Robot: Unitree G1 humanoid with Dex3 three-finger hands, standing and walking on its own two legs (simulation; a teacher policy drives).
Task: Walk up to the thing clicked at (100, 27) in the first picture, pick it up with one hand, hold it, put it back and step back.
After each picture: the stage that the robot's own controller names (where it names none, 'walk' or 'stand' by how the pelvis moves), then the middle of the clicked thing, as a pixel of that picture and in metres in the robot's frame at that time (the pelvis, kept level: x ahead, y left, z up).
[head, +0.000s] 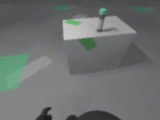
stand; (100, 21) +1.04 -0.07 +0.11
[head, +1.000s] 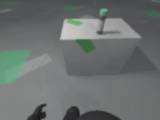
walk; (101, 22) +0.96 -0.04 +0.14
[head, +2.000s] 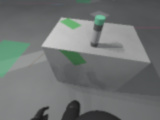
walk; (96, 33) +0.65 +0.06 +0.13
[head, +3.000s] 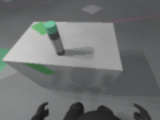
walk; (56, 41) +0.49 +0.28 +0.13
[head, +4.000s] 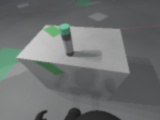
stand; (67, 42) +0.53 +0.21 +0.13
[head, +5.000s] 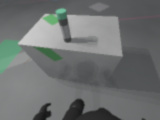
stand; (64, 27) +0.64 +0.26 +0.13
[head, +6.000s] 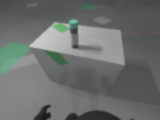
stand; (74, 35) +0.67 +0.18 +0.11
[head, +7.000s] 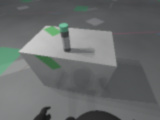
stand; (65, 39) +0.63 +0.25 +0.11
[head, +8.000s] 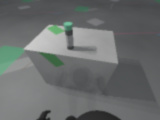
stand; (69, 37) +0.67 +0.23 +0.10
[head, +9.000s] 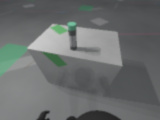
stand; (72, 37) +0.66 +0.20 +0.10
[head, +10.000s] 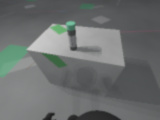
stand; (72, 37) +0.64 +0.20 +0.11
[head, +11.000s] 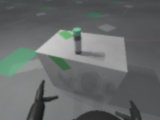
rise first; (77, 42) +0.65 +0.18 +0.11
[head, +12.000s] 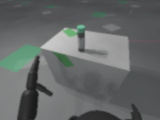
go down; (81, 39) +0.68 +0.16 +0.11
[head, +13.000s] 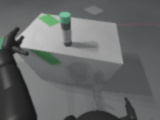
go down; (66, 31) +0.63 +0.17 +0.12
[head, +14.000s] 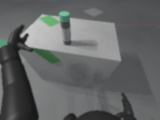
close in; (66, 30) +0.66 +0.17 +0.13
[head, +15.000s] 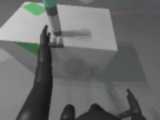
close; (53, 18) +0.66 +0.20 +0.17
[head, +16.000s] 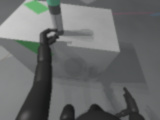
close; (56, 17) +0.66 +0.19 +0.17
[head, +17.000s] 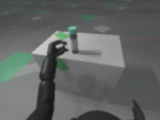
lift; (73, 41) +0.66 +0.18 +0.14
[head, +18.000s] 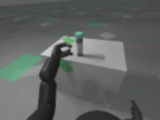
hold; (79, 45) +0.69 +0.16 +0.12
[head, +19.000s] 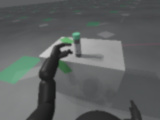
hold; (77, 45) +0.68 +0.18 +0.12
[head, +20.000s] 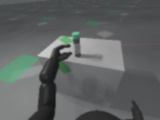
hold; (76, 45) +0.67 +0.18 +0.12
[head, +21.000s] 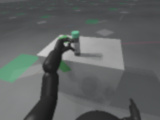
crouch; (76, 44) +0.68 +0.18 +0.12
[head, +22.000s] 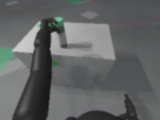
lower; (61, 34) +0.66 +0.19 +0.12
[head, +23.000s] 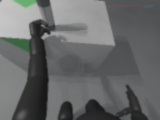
lower; (45, 10) +0.67 +0.20 +0.18
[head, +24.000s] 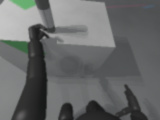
lower; (45, 12) +0.66 +0.21 +0.18
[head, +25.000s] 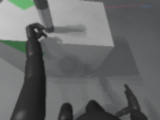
lower; (44, 12) +0.66 +0.21 +0.18
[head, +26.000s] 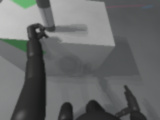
lower; (45, 11) +0.67 +0.20 +0.18
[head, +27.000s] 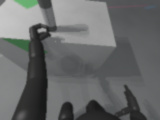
loosen; (47, 11) +0.67 +0.20 +0.18
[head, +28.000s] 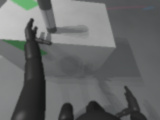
withdraw; (47, 13) +0.66 +0.20 +0.18
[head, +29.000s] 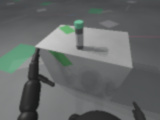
sink last; (79, 36) +0.65 +0.17 +0.15
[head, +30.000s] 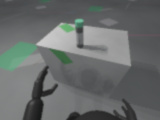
stand; (79, 35) +0.67 +0.18 +0.13
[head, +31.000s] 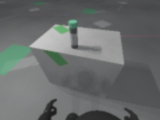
stand; (73, 35) +0.67 +0.19 +0.14
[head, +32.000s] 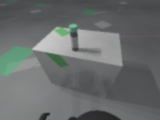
stand; (74, 39) +0.68 +0.19 +0.10
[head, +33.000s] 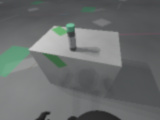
stand; (71, 38) +0.66 +0.21 +0.10
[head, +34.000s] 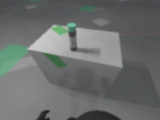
stand; (72, 38) +0.65 +0.20 +0.10
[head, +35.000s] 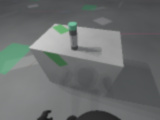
stand; (73, 37) +0.66 +0.20 +0.10
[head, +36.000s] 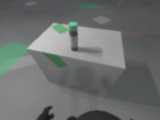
walk; (73, 38) +0.63 +0.19 +0.10
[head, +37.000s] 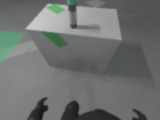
walk; (72, 14) +0.82 +0.22 +0.13
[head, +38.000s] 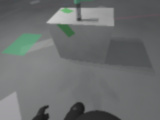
walk; (78, 10) +1.18 +0.26 +0.12
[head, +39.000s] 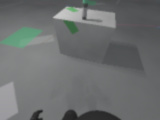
stand; (84, 10) +1.30 +0.17 +0.12
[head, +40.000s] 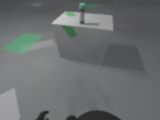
stand; (82, 14) +1.27 +0.19 +0.10
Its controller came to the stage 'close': yes
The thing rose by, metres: 0.00
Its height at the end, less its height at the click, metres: +0.00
